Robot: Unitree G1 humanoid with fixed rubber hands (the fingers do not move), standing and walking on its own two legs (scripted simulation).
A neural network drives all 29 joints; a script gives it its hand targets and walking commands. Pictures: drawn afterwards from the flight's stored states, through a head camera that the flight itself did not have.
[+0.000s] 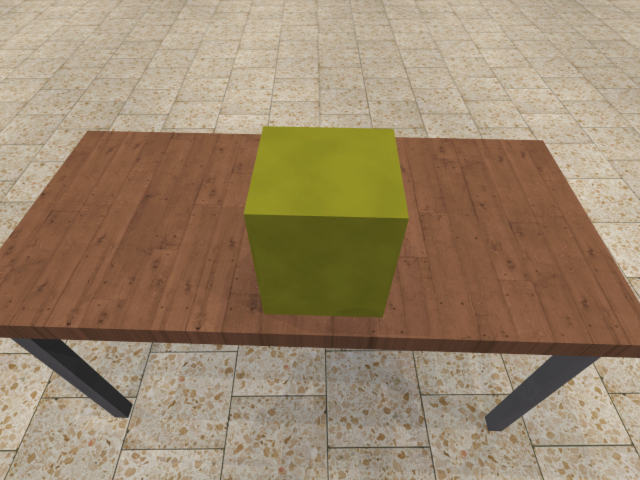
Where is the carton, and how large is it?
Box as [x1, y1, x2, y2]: [244, 126, 408, 317]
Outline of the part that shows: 263,126 245,205 244,218 264,313 382,317 408,219 393,129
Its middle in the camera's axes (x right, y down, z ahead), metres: +0.01 -0.03 +0.65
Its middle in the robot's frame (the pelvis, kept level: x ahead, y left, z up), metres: +0.50 -0.01 +0.00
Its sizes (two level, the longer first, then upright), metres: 0.210 0.200 0.250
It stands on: a table, 0.64 m high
